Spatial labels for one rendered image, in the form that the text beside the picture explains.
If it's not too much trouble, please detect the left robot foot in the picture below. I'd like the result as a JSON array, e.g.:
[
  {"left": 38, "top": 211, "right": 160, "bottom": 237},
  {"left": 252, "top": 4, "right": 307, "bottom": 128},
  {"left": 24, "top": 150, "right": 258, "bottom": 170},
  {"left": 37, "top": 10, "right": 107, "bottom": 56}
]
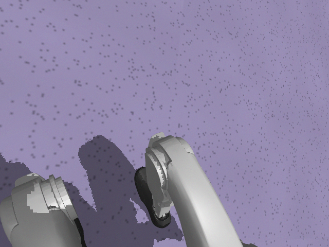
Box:
[{"left": 74, "top": 218, "right": 87, "bottom": 247}]

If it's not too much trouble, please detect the right robot foot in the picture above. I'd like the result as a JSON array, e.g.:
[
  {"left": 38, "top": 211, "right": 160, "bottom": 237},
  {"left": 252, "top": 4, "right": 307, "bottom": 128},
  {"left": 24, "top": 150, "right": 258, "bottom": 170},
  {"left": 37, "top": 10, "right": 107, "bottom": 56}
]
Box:
[{"left": 134, "top": 167, "right": 171, "bottom": 228}]

